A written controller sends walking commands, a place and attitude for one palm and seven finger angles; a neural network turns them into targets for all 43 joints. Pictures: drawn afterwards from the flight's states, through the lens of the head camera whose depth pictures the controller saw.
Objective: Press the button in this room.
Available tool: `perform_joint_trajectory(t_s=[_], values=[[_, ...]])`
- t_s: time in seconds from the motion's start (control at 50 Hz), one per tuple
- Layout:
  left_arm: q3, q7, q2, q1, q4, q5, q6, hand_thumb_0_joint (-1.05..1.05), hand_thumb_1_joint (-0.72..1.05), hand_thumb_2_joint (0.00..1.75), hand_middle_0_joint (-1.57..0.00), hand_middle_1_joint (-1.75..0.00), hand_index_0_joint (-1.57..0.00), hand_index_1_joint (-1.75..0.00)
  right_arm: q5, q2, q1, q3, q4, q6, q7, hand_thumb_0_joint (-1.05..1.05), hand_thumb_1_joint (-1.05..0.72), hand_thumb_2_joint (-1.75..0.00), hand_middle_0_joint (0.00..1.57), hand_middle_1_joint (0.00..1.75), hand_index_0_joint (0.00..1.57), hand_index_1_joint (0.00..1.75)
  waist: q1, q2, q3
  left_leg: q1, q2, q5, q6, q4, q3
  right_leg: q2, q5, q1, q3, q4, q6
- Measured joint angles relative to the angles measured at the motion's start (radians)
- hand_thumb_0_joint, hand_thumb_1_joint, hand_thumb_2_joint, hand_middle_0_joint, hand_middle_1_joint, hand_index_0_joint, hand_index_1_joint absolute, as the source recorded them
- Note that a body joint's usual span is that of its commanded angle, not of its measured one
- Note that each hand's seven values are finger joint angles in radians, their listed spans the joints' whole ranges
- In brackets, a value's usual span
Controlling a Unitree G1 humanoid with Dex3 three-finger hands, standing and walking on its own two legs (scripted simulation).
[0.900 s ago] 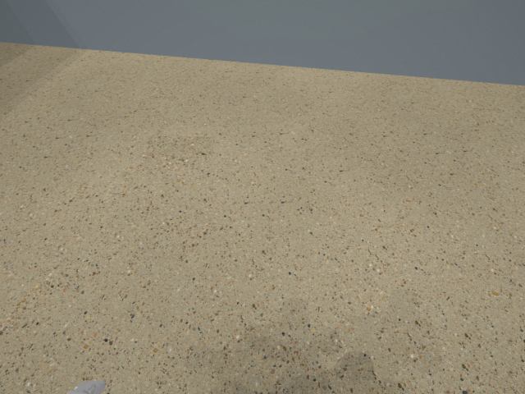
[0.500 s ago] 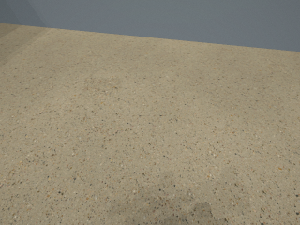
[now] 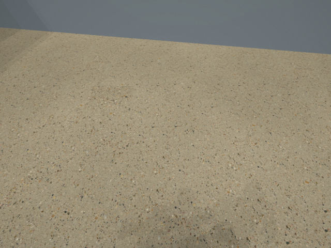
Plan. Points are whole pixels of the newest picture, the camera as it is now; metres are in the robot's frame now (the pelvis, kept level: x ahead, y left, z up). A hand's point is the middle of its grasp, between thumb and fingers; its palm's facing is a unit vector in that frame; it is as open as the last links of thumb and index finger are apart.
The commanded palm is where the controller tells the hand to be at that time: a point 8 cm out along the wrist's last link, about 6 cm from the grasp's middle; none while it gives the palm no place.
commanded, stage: turn or walk to find it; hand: left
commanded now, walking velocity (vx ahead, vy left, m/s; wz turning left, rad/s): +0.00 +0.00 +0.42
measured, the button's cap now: out of the picture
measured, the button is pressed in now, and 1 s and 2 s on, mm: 0 0 0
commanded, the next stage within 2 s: none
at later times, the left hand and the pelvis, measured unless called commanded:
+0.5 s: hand out of the picture +0.03 +0.22 -0.18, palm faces +0.12 -0.96 -0.25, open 7.4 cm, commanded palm none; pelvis -0.02 +0.01 -0.01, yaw +8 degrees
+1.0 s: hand out of the picture -0.10 +0.20 -0.19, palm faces +0.40 -0.88 -0.25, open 7.4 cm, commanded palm none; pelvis -0.05 -0.01 -0.02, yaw +23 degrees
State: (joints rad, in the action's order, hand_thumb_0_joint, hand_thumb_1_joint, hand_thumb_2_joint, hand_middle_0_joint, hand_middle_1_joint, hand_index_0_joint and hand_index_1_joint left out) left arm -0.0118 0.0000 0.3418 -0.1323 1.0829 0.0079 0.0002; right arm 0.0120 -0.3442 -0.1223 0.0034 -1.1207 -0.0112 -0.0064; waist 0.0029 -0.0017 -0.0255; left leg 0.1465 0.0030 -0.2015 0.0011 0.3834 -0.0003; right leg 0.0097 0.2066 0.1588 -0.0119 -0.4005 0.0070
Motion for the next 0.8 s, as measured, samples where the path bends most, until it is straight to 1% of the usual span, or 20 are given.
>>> perform_joint_trajectory(t_s=[0.08, 0.16, 0.32, 0.4, 0.46, 0.5, 0.54, 0.58, 0.6, 0.64, 0.66, 0.68, 0.7, 0.72, 0.76, 0.8], values=[[0.001, 0.0, -0.003, 0.006, -0.005, 0.001, 0.0, 0.01, 0.9, 0.9, -0.2, -0.3, -0.2, -0.3, 0.0, 0.001, 0.003, 0.001, 0.005, 0.001, -0.002, 0.01, -0.91, -0.9, 0.2, 0.3, 0.2, 0.3, 0.003, 0.001, 0.001, 0.006, 0.001, 0.001, 0.001, 0.003, -0.004, 0.001, 0.0, 0.003, 0.004, -0.002, 0.0], [0.007, -0.01, -0.013, 0.011, -0.025, 0.0, -0.011, 0.01, 0.9, 0.9, -0.2, -0.3, -0.2, -0.3, 0.002, 0.007, -0.005, 0.004, 0.022, 0.012, 0.0, 0.01, -0.91, -0.9, 0.2, 0.3, 0.2, 0.3, 0.008, 0.001, 0.001, 0.037, 0.007, -0.009, 0.001, 0.037, -0.021, 0.008, 0.016, 0.026, 0.021, -0.034, 0.002], [0.009, -0.023, -0.077, -0.028, -0.09, 0.004, -0.036, 0.0, 0.9, 0.9, -0.2, -0.3, -0.2, -0.3, 0.004, 0.068, -0.047, 0.012, 0.08, 0.048, -0.004, 0.01, -0.91, -0.9, 0.2, 0.3, 0.2, 0.3, 0.007, -0.001, -0.009, 0.144, 0.028, -0.066, -0.005, 0.186, -0.064, 0.026, 0.074, 0.097, 0.065, -0.146, 0.006], [0.016, -0.025, -0.093, -0.053, -0.11, 0.004, -0.055, 0.01, 0.9, 0.9, -0.2, -0.3, -0.2, -0.3, 0.009, 0.113, -0.073, 0.016, 0.11, 0.049, -0.009, 0.01, -0.91, -0.9, 0.2, 0.3, 0.2, 0.3, 0.008, 0.027, -0.02, 0.179, 0.057, -0.085, -0.021, 0.235, -0.069, 0.052, 0.131, 0.146, 0.065, -0.244, 0.02], [0.025, -0.029, -0.097, -0.052, -0.116, 0.002, -0.062, 0.01, 0.9, 0.9, -0.2, -0.3, -0.2, -0.3, 0.009, 0.148, -0.092, 0.016, 0.129, 0.041, -0.004, 0.01, -0.91, -0.9, 0.2, 0.3, 0.2, 0.3, 0.013, 0.032, -0.034, 0.186, 0.066, -0.06, -0.027, 0.212, -0.087, 0.028, 0.267, 0.209, 0.032, -0.432, 0.023], [0.032, -0.031, -0.103, -0.049, -0.124, -0.001, -0.059, 0.01, 0.9, 0.9, -0.2, -0.3, -0.2, -0.3, 0.01, 0.161, -0.103, 0.017, 0.135, 0.042, 0.001, 0.01, -0.91, -0.9, 0.2, 0.3, 0.2, 0.3, 0.016, 0.022, -0.039, 0.185, 0.067, -0.034, -0.025, 0.182, -0.11, 0.013, 0.293, 0.227, 0.023, -0.497, 0.026], [0.036, -0.03, -0.111, -0.047, -0.135, -0.005, -0.054, 0.01, 0.9, 0.9, -0.2, -0.3, -0.2, -0.3, 0.011, 0.165, -0.111, 0.02, 0.139, 0.046, 0.005, 0.01, -0.91, -0.9, 0.21, 0.3, 0.2, 0.3, 0.018, 0.006, -0.04, 0.187, 0.066, -0.01, -0.018, 0.156, -0.135, 0.002, 0.299, 0.221, 0.02, -0.485, 0.03], [0.039, -0.03, -0.12, -0.046, -0.148, -0.008, -0.049, 0.01, 0.9, 0.9, -0.2, -0.3, -0.2, -0.3, 0.012, 0.161, -0.117, 0.028, 0.141, 0.051, 0.006, 0.01, -0.91, -0.9, 0.21, 0.3, 0.2, 0.3, 0.02, -0.011, -0.037, 0.193, 0.066, 0.01, -0.009, 0.139, -0.16, -0.006, 0.285, 0.194, 0.016, -0.414, 0.032], [0.04, -0.03, -0.123, -0.047, -0.154, -0.009, -0.046, 0.01, 0.9, 0.9, -0.2, -0.3, -0.2, -0.3, 0.012, 0.157, -0.119, 0.032, 0.142, 0.054, 0.006, 0.01, -0.91, -0.9, 0.21, 0.3, 0.2, 0.3, 0.02, -0.018, -0.034, 0.199, 0.067, 0.016, -0.002, 0.137, -0.171, -0.009, 0.261, 0.173, 0.015, -0.361, 0.032], [0.04, -0.03, -0.125, -0.056, -0.168, -0.009, -0.035, 0.01, 0.9, 0.9, -0.2, -0.3, -0.2, -0.3, 0.008, 0.147, -0.126, 0.042, 0.147, 0.061, 0.004, 0.01, -0.9, -0.9, 0.21, 0.3, 0.2, 0.3, 0.018, -0.024, -0.024, 0.219, 0.077, 0.017, 0.013, 0.154, -0.189, -0.007, 0.175, 0.11, 0.015, -0.207, 0.03], [0.042, -0.031, -0.126, -0.063, -0.175, -0.004, -0.028, 0.01, 0.9, 0.9, -0.2, -0.3, -0.2, -0.3, 0.005, 0.141, -0.127, 0.048, 0.152, 0.065, 0.002, 0.01, -0.9, -0.9, 0.21, 0.3, 0.2, 0.3, 0.014, -0.027, -0.019, 0.24, 0.08, -0.006, 0.012, 0.188, -0.187, -0.003, 0.126, 0.093, 0.018, -0.153, 0.016], [0.042, -0.033, -0.132, -0.065, -0.175, 0.001, -0.025, 0.01, 0.9, 0.9, -0.2, -0.3, -0.2, -0.3, 0.004, 0.131, -0.123, 0.056, 0.152, 0.07, 0.002, 0.01, -0.91, -0.9, 0.21, 0.3, 0.2, 0.3, 0.014, -0.039, -0.024, 0.267, 0.076, -0.081, 0.014, 0.258, -0.177, -0.005, 0.11, 0.095, 0.032, -0.164, 0.002], [0.041, -0.034, -0.138, -0.069, -0.174, 0.004, -0.024, 0.01, 0.9, 0.9, -0.2, -0.3, -0.2, -0.3, 0.007, 0.122, -0.121, 0.064, 0.15, 0.077, 0.001, 0.01, -0.91, -0.9, 0.21, 0.3, 0.2, 0.3, 0.015, -0.045, -0.025, 0.297, 0.075, -0.15, 0.015, 0.35, -0.157, -0.001, 0.114, 0.093, 0.045, -0.175, -0.009], [0.04, -0.036, -0.143, -0.078, -0.174, 0.006, -0.024, 0.01, 0.9, 0.9, -0.2, -0.3, -0.2, -0.3, 0.008, 0.113, -0.118, 0.072, 0.149, 0.083, -0.001, 0.01, -0.91, -0.9, 0.21, 0.3, 0.2, 0.3, 0.013, -0.044, -0.023, 0.326, 0.073, -0.192, 0.016, 0.447, -0.131, 0.007, 0.119, 0.087, 0.054, -0.176, -0.015], [0.039, -0.037, -0.148, -0.095, -0.17, 0.01, -0.023, 0.0, 0.9, 0.9, -0.2, -0.3, -0.2, -0.3, 0.009, 0.097, -0.11, 0.082, 0.147, 0.088, -0.006, 0.01, -0.91, -0.9, 0.2, 0.3, 0.2, 0.3, 0.013, -0.038, -0.022, 0.365, 0.058, -0.205, 0.022, 0.614, -0.079, 0.024, 0.119, 0.069, 0.068, -0.159, -0.018], [0.037, -0.036, -0.148, -0.107, -0.163, 0.013, -0.024, 0.01, 0.9, 0.9, -0.2, -0.3, -0.2, -0.3, 0.007, 0.087, -0.103, 0.087, 0.149, 0.087, -0.009, 0.01, -0.91, -0.9, 0.2, 0.3, 0.2, 0.3, 0.016, -0.025, -0.022, 0.37, 0.035, -0.197, 0.034, 0.692, -0.039, 0.044, 0.113, 0.053, 0.083, -0.144, -0.016]])
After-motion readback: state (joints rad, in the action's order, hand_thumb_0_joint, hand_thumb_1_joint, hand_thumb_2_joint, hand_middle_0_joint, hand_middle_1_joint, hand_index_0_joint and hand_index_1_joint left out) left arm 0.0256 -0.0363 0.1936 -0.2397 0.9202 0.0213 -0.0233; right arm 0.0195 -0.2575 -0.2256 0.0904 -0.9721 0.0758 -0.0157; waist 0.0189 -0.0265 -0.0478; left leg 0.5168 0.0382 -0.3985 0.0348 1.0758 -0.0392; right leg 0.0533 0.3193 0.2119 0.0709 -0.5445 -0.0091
